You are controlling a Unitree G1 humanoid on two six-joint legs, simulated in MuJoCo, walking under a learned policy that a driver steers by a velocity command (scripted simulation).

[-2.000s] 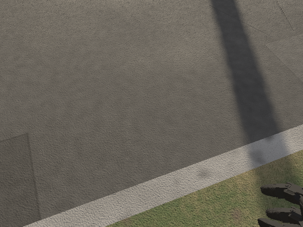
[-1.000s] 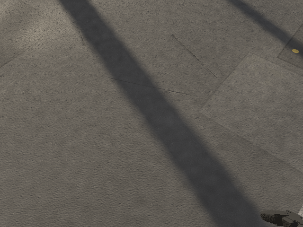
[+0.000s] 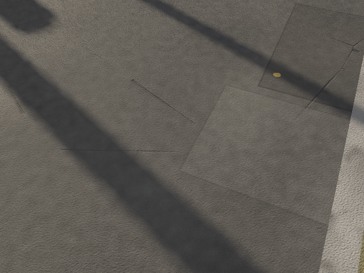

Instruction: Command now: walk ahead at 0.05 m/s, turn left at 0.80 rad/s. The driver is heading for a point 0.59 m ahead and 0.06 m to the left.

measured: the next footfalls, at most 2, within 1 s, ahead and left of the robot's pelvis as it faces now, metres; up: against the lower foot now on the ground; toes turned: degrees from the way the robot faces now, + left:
left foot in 0.36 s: +0.07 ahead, +0.17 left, +0.00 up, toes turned +24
right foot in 0.84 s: +0.14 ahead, -0.06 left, +0.00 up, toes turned +11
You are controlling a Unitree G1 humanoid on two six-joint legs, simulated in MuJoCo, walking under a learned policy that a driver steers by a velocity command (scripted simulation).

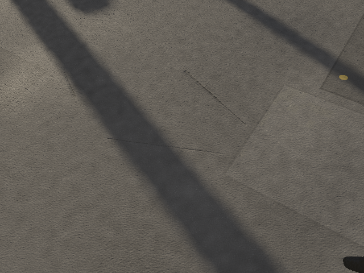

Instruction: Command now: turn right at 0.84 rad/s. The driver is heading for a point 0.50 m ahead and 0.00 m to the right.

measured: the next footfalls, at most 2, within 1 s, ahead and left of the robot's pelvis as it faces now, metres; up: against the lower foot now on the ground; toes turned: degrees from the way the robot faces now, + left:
left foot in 0.34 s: +0.15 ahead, +0.12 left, +0.00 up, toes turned -29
right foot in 0.70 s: +0.26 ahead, -0.22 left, +0.00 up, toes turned -17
